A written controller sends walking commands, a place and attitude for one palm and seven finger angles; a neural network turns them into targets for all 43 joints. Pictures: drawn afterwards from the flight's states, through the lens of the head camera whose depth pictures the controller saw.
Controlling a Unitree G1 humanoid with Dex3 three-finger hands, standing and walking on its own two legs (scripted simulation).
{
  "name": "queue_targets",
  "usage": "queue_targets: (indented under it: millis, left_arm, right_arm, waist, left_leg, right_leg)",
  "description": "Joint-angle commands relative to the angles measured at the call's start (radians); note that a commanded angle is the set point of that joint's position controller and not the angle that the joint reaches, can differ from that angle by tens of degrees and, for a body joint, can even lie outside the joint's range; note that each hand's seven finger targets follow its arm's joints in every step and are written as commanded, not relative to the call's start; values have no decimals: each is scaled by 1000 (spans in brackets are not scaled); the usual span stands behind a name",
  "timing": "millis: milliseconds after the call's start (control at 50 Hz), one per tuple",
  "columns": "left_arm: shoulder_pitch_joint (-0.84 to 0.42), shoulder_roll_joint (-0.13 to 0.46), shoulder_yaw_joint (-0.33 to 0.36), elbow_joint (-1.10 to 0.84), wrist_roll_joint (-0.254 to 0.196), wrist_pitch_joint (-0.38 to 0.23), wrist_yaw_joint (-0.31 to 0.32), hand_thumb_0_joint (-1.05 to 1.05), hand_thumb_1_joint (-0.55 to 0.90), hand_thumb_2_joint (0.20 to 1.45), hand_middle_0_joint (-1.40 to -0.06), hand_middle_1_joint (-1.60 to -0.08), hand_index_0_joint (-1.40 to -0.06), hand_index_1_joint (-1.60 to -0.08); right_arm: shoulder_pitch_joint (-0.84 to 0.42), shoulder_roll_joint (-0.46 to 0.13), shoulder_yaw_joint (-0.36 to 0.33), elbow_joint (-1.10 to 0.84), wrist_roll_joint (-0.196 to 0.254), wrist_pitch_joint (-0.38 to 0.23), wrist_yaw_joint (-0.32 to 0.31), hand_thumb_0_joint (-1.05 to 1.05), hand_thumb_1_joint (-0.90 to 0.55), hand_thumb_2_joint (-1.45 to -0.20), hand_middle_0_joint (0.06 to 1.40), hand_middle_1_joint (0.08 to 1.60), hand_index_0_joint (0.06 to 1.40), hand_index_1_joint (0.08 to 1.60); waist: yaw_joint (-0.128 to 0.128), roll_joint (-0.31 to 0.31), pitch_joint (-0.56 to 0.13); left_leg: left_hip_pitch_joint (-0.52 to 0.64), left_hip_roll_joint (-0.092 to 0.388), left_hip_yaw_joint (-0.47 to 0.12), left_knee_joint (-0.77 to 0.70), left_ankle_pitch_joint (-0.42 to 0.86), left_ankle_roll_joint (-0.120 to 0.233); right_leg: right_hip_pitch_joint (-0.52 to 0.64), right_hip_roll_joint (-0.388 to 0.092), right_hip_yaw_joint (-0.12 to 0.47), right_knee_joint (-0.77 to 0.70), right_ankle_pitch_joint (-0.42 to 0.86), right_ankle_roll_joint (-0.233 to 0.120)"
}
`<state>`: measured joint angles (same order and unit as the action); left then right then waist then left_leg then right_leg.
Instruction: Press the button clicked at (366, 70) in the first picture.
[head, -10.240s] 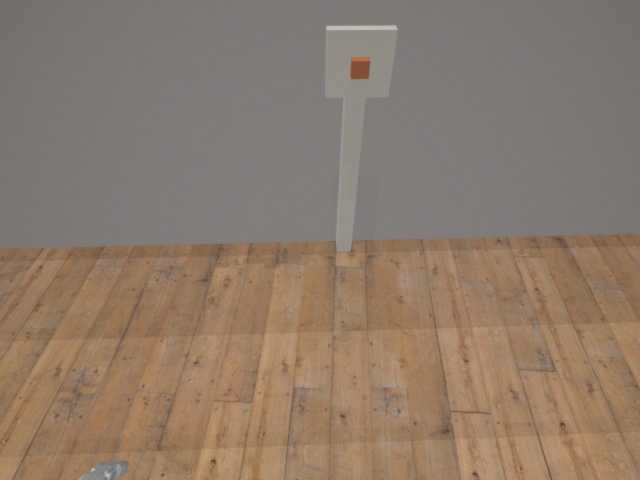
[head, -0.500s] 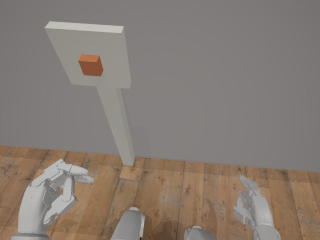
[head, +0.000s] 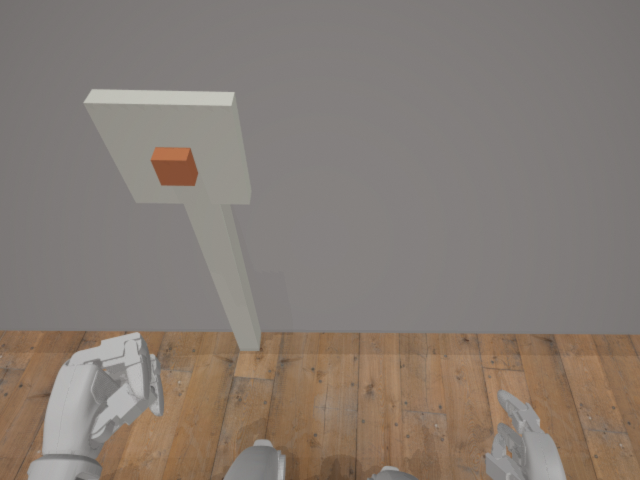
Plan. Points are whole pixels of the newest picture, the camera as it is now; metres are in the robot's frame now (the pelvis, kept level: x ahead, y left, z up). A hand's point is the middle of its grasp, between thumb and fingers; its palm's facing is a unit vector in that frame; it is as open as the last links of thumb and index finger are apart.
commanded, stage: raise the hand and make a fist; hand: left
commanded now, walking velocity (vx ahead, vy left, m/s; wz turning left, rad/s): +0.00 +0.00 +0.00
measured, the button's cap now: (176, 165) +0.50 +0.23 +0.10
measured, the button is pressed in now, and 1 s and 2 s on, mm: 0 0 0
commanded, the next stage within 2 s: aim a knuckle at the button in 0.90 s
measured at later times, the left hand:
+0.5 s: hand (125, 347) +0.24 +0.22 +0.09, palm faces +0.07 -1.00 -0.06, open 3.1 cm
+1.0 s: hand (140, 344) +0.24 +0.20 +0.09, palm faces +0.07 -1.00 -0.05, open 3.1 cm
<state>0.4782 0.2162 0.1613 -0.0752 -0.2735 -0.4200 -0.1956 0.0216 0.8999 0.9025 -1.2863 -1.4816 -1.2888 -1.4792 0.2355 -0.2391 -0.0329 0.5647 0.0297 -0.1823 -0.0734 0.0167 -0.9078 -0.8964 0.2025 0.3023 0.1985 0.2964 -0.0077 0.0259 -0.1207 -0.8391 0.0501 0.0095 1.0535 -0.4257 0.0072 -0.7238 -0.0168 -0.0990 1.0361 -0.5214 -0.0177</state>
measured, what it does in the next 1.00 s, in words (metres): stands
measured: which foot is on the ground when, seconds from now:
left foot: down 0.00-1.00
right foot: down 0.00-1.00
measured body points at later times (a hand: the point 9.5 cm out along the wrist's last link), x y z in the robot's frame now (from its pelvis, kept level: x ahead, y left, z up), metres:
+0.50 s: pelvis +0.02 +0.01 +0.02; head +0.06 +0.01 +0.47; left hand +0.23 +0.27 +0.09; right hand +0.20 -0.22 -0.06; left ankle +0.05 +0.11 -0.67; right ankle +0.00 -0.11 -0.67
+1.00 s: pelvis +0.02 +0.00 +0.02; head +0.06 -0.01 +0.47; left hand +0.23 +0.26 +0.09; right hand +0.19 -0.24 -0.06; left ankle +0.05 +0.11 -0.67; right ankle +0.00 -0.11 -0.67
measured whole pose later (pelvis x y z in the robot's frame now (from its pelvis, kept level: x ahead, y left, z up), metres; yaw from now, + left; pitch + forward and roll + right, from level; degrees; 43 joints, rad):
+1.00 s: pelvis +0.02 +0.00 +0.02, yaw +1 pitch +9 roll -1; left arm 0.35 0.24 0.21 -0.02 -0.30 -0.32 -0.24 0.02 0.90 0.90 -1.30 -1.50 -1.30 -1.50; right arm 0.24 -0.24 0.01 0.56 0.04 -0.16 -0.06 0.01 -0.91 -0.90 0.20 0.30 0.20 0.30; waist 0.00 0.03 -0.10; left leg -0.69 0.04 0.01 0.93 -0.40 0.00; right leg -0.57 -0.01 -0.10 0.90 -0.49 -0.02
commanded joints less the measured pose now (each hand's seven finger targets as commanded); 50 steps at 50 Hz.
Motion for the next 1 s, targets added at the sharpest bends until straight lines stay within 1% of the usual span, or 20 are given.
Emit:
queue_targets:
  millis: [0, 160, 240, 300, 340, 400, 440, 480, 520, 540, 580, 640, 700, 740, 780, 800, 840, 920, 940, 980]
  left_arm:
    - [-31, 111, 67, -202, -9, -39, 15, 0, 900, 900, -1300, -1500, -1300, -1500]
    - [-81, 138, 84, -236, -5, 16, 4, 0, 900, 900, -1300, -1500, -1300, -1500]
    - [-112, 140, 93, -211, -13, 32, -6, 0, 900, 900, -1300, -1500, -1300, -1500]
    - [-144, 147, 93, -222, -17, 40, -22, 0, 900, 900, -1300, -1500, -1300, -1500]
    - [-151, 162, 108, -210, -20, 51, -26, 0, 900, 900, -1300, -1500, -1300, -1500]
    - [-172, 169, 115, -221, -25, 60, -32, 0, 900, 900, -1300, -1500, -1300, -1500]
    - [-176, 178, 133, -189, -33, 70, -31, 0, 900, 900, -1300, -1500, -1300, -1500]
    - [-195, 183, 137, -197, -35, 72, -35, 0, 900, 900, -1300, -1500, -1300, -1500]
    - [-174, 171, 132, -170, -37, 78, -37, 0, 900, 900, -1300, -1500, -1300, -1500]
    - [-161, 169, 136, -148, -40, 83, -39, 0, 900, 900, -1300, -1500, -1300, -1500]
    - [-170, 165, 129, -153, -41, 82, -46, 0, 900, 900, -1300, -1500, -1300, -1500]
    - [-170, 175, 141, -143, -44, 74, -43, 0, 900, 900, -1300, -1500, -1300, -1500]
    - [-178, 169, 137, -159, -39, 57, -39, 0, 900, 900, -1300, -1500, -1300, -1500]
    - [-189, 179, 141, -165, -37, 44, -33, 0, 900, 900, -1300, -1500, -1300, -1500]
    - [-188, 175, 137, -174, -34, 36, -32, 0, 900, 900, -1300, -1500, -1300, -1500]
    - [-189, 171, 135, -161, -36, 37, -32, 0, 900, 900, -1300, -1500, -1300, -1500]
    - [-188, 174, 133, -150, -34, 36, -33, 0, 900, 900, -1300, -1500, -1300, -1500]
    - [-190, 173, 138, -159, -43, 35, -40, 0, 900, 900, -1300, -1500, -1300, -1500]
    - [-181, 177, 141, -138, -43, 38, -41, 0, 900, 900, -1300, -1500, -1300, -1500]
    - [-188, 168, 136, -141, -45, 36, -46, 0, 900, 900, -1300, -1500, -1300, -1500]
  right_arm:
    - [-64, -114, -27, -175, 1, -43, -4, 0, -900, -900, 200, 300, 200, 300]
    - [-57, -116, -10, -191, -1, -31, 2, 0, -900, -900, 200, 300, 200, 300]
    - [-54, -119, -6, -181, 1, -31, 0, 0, -900, -900, 200, 300, 200, 300]
    - [-50, -124, -3, -182, 3, -34, -1, 0, -900, -900, 200, 300, 200, 300]
    - [-51, -125, -2, -176, 3, -36, -1, 0, -900, -900, 200, 300, 200, 300]
    - [-51, -125, 0, -175, 7, -40, -2, 0, -900, -900, 200, 300, 200, 300]
    - [-53, -127, 1, -168, 7, -39, -3, 0, -900, -900, 200, 300, 200, 300]
    - [-50, -130, 1, -166, 9, -40, -3, 0, -900, -900, 200, 300, 200, 300]
    - [-51, -129, -2, -166, 9, -42, -2, 0, -900, -900, 200, 300, 200, 300]
    - [-52, -130, -2, -166, 8, -40, -1, 0, -900, -900, 200, 300, 200, 300]
    - [-49, -132, -5, -167, 10, -39, 1, 0, -900, -900, 200, 300, 200, 300]
    - [-49, -133, -6, -167, 7, -37, 2, 0, -900, -900, 200, 300, 200, 300]
    - [-46, -131, -8, -168, 8, -36, 3, 0, -900, -900, 200, 300, 200, 300]
    - [-47, -132, -9, -164, 6, -35, 4, 0, -900, -900, 200, 300, 200, 300]
    - [-46, -129, -8, -164, 7, -36, 4, 0, -900, -900, 200, 300, 200, 300]
    - [-47, -129, -7, -163, 6, -35, 4, 0, -900, -900, 200, 300, 200, 300]
    - [-52, -130, -6, -161, 7, -32, 3, 0, -900, -900, 200, 300, 200, 300]
    - [-55, -127, -6, -164, 9, -35, 1, 0, -900, -900, 200, 300, 200, 300]
    - [-55, -128, -7, -161, 8, -33, 0, 0, -900, -900, 200, 300, 200, 300]
    - [-53, -128, -7, -163, 9, -32, -1, 0, -900, -900, 200, 300, 200, 300]
  waist:
    - [0, 25, -139]
    - [4, 56, -159]
    - [-5, 19, -142]
    - [-5, 51, -160]
    - [-1, 36, -162]
    - [1, 63, -173]
    - [4, 26, -150]
    - [4, 52, -163]
    - [6, 40, -154]
    - [10, 10, -147]
    - [6, 22, -149]
    - [8, -9, -141]
    - [7, 25, -152]
    - [4, -2, -151]
    - [5, 48, -160]
    - [0, 23, -148]
    - [1, 18, -135]
    - [4, 20, -152]
    - [0, -19, -144]
    - [-1, 0, -151]
  left_leg:
    - [230, -30, -46, -189, 94, 21]
    - [298, -27, -61, -218, 164, 17]
    - [305, -25, -67, -224, 172, 15]
    - [331, -26, -63, -233, 178, 14]
    - [332, -27, -66, -236, 202, 15]
    - [360, -28, -61, -247, 216, 14]
    - [346, -29, -65, -256, 208, 15]
    - [364, -30, -59, -263, 224, 13]
    - [365, -31, -55, -267, 224, 13]
    - [351, -33, -54, -266, 231, 14]
    - [357, -35, -46, -263, 233, 14]
    - [339, -38, -43, -259, 236, 17]
    - [356, -37, -37, -256, 241, 16]
    - [342, -38, -37, -250, 235, 19]
    - [357, -39, -34, -251, 237, 17]
    - [349, -39, -35, -251, 229, 17]
    - [335, -38, -37, -251, 209, 18]
    - [340, -42, -31, -248, 213, 19]
    - [325, -41, -33, -241, 211, 22]
    - [331, -43, -29, -241, 216, 21]
  right_leg:
    - [15, 35, 28, -206, 107, 7]
    - [61, 40, 9, -212, 190, 0]
    - [71, 43, 6, -225, 204, 2]
    - [78, 40, 9, -234, 212, 2]
    - [103, 41, 10, -239, 233, 0]
    - [112, 38, 10, -250, 249, 1]
    - [127, 41, 11, -262, 241, 1]
    - [136, 37, 12, -265, 260, 1]
    - [136, 36, 11, -272, 264, 3]
    - [153, 38, 12, -274, 274, 3]
    - [150, 35, 17, -278, 287, 7]
    - [162, 35, 23, -280, 292, 7]
    - [152, 34, 25, -277, 296, 7]
    - [162, 34, 33, -280, 290, 9]
    - [153, 33, 34, -276, 292, 7]
    - [149, 32, 34, -281, 290, 9]
    - [148, 34, 36, -285, 265, 9]
    - [160, 28, 45, -291, 278, 11]
    - [162, 30, 49, -294, 276, 14]
    - [162, 28, 51, -292, 289, 16]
